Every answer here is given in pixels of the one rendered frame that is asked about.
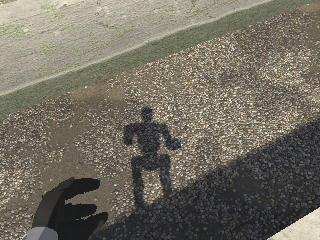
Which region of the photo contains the left robot forearm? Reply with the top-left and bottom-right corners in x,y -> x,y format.
22,227 -> 59,240

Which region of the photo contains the left robot hand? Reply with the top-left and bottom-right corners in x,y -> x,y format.
31,177 -> 109,240

